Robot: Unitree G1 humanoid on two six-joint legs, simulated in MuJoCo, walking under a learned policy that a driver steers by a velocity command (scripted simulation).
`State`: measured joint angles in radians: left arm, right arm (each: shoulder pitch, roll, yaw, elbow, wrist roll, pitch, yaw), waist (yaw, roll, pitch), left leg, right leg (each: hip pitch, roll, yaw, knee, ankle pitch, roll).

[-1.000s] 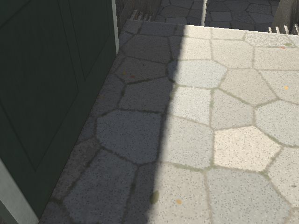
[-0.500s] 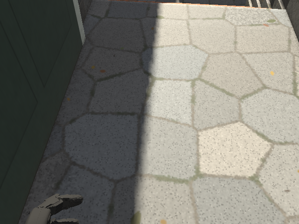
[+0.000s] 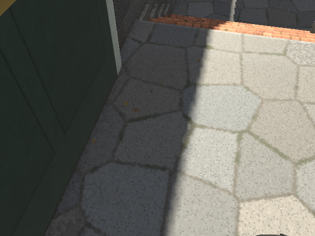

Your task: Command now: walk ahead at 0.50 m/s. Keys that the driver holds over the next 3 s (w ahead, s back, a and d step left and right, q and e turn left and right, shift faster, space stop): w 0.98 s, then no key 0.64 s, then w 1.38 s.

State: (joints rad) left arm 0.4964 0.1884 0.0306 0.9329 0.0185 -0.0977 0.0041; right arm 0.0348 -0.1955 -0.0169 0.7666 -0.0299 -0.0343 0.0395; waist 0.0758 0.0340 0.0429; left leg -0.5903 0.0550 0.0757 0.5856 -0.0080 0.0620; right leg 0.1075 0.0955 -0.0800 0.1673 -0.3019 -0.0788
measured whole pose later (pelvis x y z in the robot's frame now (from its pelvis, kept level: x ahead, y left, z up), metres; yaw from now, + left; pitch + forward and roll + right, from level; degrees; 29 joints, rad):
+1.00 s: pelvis +0.56 -0.06 +0.01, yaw +0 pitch +0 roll -1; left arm 0.43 0.19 0.05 1.05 0.02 -0.10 -0.01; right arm 0.12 -0.20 -0.05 0.88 -0.03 -0.02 0.03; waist 0.04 0.03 0.03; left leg -0.58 0.09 0.03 0.74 -0.07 0.02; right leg -0.01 0.09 -0.08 0.22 -0.21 -0.09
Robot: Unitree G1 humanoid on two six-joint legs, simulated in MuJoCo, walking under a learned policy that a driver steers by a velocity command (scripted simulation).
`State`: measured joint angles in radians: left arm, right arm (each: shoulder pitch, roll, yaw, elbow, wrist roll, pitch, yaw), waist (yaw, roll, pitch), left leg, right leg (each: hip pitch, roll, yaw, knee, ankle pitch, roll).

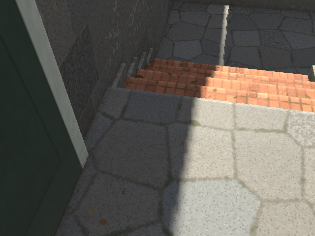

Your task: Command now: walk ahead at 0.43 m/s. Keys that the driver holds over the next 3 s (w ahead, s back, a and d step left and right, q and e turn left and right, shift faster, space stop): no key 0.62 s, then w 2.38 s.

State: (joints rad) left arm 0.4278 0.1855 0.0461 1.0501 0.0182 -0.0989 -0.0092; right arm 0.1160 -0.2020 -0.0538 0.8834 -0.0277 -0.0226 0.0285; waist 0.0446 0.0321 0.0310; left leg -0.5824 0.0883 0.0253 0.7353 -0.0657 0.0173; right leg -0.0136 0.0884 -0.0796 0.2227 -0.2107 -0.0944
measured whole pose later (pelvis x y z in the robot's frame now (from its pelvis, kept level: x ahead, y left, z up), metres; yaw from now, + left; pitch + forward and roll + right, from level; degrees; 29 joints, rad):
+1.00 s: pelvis +0.24 +0.00 +0.00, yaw -1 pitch +0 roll -1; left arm 0.26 0.19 0.06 1.08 0.04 -0.06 -0.02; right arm 0.47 -0.14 -0.03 1.07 -0.03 -0.08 -0.03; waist -0.01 -0.02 -0.01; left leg -0.11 -0.02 0.06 0.36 -0.25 0.06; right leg -0.38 0.01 -0.02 0.88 -0.34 -0.09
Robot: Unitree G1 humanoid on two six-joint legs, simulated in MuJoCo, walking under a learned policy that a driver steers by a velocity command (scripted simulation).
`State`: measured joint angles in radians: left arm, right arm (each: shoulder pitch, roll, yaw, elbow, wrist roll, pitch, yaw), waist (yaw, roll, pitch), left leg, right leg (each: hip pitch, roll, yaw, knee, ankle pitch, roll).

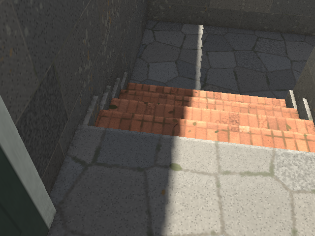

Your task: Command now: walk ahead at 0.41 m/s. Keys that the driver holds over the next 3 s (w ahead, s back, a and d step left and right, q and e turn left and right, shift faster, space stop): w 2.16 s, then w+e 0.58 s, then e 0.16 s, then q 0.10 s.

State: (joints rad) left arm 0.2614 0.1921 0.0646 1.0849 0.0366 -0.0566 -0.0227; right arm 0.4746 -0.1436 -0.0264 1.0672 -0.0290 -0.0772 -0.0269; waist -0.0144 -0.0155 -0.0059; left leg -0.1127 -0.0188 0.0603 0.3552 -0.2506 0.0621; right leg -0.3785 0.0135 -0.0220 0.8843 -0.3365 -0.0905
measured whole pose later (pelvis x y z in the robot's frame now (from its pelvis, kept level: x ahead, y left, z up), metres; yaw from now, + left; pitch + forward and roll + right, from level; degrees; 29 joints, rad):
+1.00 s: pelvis +0.54 -0.05 -0.02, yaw +0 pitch +0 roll +0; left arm 0.39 0.20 0.04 1.05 0.01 -0.08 0.00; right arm 0.12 -0.20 -0.06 0.92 -0.04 -0.07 0.00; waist 0.02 -0.02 0.05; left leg -0.37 -0.04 0.12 0.52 -0.17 0.10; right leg -0.22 0.04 0.00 1.11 -0.42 -0.08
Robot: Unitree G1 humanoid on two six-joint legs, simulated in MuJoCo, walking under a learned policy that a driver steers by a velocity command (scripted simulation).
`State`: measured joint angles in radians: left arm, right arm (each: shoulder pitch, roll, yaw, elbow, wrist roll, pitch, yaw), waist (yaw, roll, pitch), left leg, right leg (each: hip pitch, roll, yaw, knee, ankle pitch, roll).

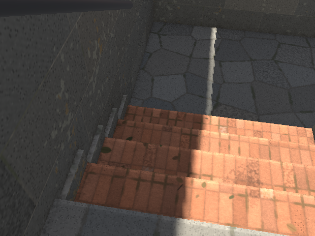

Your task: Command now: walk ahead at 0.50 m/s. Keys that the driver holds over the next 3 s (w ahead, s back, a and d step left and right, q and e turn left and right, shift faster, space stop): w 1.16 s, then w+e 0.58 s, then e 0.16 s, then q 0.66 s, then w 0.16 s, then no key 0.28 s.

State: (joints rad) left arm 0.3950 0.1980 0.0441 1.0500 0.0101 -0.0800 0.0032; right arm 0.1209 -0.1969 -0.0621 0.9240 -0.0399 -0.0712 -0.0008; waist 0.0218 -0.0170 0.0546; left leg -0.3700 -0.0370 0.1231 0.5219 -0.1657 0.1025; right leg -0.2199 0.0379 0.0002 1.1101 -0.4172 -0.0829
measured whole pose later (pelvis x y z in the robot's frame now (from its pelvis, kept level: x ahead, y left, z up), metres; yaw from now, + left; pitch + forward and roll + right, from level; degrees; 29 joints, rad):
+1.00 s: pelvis +0.49 -0.06 -0.01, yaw +0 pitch +0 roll -1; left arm 0.50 0.25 0.05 0.97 0.01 -0.10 0.03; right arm 0.14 -0.24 -0.09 0.92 -0.05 0.03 0.02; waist 0.04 0.03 -0.02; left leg -0.62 0.04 -0.08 0.68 0.33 0.03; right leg -0.07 0.10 -0.05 0.56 -0.49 -0.11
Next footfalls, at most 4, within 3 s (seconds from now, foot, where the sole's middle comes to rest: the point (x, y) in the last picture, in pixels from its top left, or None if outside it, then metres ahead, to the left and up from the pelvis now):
0.44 right None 0.42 -0.12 -0.77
1.18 left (150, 191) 0.73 0.07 -0.93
1.70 right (187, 163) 1.00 -0.14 -1.09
2.30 left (166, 143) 1.25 -0.02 -1.25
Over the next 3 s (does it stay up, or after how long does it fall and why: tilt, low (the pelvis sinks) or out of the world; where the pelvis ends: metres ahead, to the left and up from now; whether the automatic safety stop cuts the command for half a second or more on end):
stays up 1.14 -0.19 -0.50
